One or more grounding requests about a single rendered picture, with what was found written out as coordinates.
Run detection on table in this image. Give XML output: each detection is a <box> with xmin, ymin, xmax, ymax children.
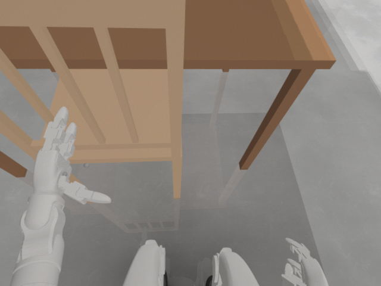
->
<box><xmin>0</xmin><ymin>0</ymin><xmax>336</xmax><ymax>178</ymax></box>

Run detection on robot right hand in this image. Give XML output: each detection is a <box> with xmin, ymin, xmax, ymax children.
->
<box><xmin>282</xmin><ymin>238</ymin><xmax>329</xmax><ymax>286</ymax></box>

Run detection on robot left hand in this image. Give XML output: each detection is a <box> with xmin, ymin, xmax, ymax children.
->
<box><xmin>33</xmin><ymin>107</ymin><xmax>111</xmax><ymax>204</ymax></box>

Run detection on robot thigh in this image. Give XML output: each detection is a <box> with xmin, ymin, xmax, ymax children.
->
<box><xmin>123</xmin><ymin>244</ymin><xmax>165</xmax><ymax>286</ymax></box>
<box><xmin>213</xmin><ymin>251</ymin><xmax>259</xmax><ymax>286</ymax></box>

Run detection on right robot thigh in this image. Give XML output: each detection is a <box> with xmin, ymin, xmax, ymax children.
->
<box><xmin>213</xmin><ymin>251</ymin><xmax>259</xmax><ymax>286</ymax></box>

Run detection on robot left forearm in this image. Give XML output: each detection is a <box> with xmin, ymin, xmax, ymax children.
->
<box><xmin>10</xmin><ymin>193</ymin><xmax>65</xmax><ymax>286</ymax></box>

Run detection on chair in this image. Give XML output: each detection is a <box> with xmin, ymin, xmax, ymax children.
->
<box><xmin>0</xmin><ymin>0</ymin><xmax>186</xmax><ymax>203</ymax></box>

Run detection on left robot thigh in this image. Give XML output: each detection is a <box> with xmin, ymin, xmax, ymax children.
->
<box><xmin>123</xmin><ymin>244</ymin><xmax>165</xmax><ymax>286</ymax></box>

